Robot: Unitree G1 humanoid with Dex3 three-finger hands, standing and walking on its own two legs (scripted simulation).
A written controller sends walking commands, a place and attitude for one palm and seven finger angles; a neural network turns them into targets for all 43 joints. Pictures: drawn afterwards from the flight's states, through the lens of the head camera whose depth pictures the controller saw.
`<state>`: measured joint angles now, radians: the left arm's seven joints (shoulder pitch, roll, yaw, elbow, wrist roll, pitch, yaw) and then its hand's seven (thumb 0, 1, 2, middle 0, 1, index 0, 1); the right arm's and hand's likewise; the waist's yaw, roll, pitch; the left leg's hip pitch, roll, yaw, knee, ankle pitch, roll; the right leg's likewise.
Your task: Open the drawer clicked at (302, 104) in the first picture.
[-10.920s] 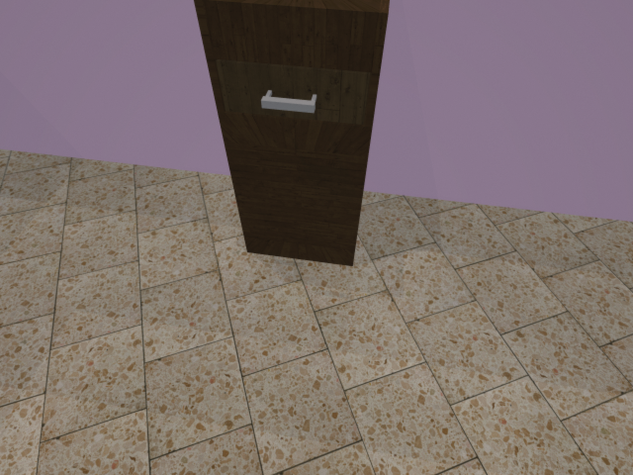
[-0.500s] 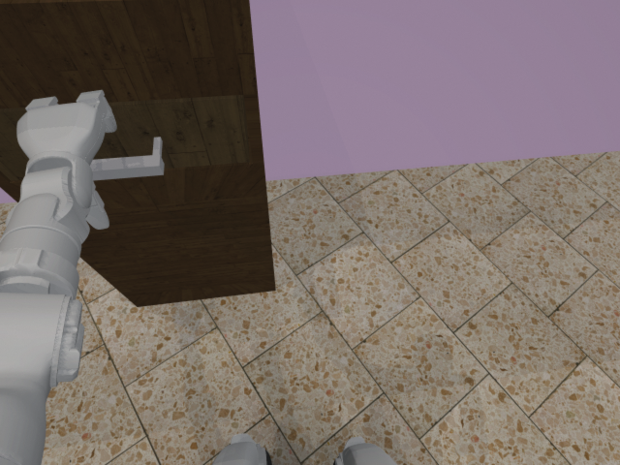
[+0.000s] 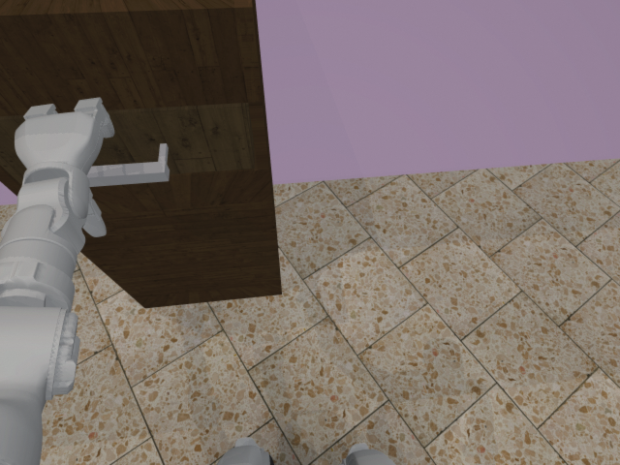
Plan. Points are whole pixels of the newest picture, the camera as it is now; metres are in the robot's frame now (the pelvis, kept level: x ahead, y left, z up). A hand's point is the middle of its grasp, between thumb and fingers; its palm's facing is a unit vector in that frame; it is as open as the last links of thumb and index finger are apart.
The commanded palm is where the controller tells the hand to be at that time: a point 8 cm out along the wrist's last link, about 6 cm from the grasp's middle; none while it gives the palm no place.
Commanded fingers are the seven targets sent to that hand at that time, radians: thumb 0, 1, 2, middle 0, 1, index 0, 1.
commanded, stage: move the hooked fingers above the handle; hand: left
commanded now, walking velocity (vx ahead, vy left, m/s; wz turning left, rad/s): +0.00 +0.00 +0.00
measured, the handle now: (122, 163) +0.55 +0.25 +0.00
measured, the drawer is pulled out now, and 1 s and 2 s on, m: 0.00 0.00 0.00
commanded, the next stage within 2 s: lower the fingers behind the handle in 0.64 s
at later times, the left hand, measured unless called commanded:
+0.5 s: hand (67, 186) +0.47 +0.28 +0.06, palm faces -0.10 +0.03 -0.99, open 13.8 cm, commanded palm +0.47 +0.25 +0.11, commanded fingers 0.00 -0.50 0.30 -0.30 -1.20 -0.30 -1.20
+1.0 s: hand (92, 191) +0.48 +0.27 +0.03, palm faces -0.20 -0.02 -0.98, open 13.8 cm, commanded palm +0.49 +0.25 +0.09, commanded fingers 0.00 -0.50 0.30 -0.30 -1.20 -0.30 -1.20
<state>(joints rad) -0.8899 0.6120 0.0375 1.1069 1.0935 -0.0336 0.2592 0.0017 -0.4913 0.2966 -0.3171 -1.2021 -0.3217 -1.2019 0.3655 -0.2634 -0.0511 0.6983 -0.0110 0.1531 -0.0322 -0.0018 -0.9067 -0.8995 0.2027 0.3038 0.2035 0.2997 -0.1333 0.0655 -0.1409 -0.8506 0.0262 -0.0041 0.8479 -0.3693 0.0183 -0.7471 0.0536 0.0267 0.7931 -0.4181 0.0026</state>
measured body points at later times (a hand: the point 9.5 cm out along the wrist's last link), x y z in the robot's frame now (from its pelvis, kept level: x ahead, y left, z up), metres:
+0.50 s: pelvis +0.00 +0.00 +0.01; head +0.09 -0.01 +0.45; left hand +0.47 +0.28 +0.11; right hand +0.01 -0.27 -0.13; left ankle +0.01 +0.11 -0.70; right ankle -0.03 -0.13 -0.70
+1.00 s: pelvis -0.01 +0.00 +0.00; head +0.11 +0.01 +0.43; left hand +0.49 +0.27 +0.08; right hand -0.03 -0.27 -0.12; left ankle +0.01 +0.11 -0.70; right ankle -0.03 -0.13 -0.70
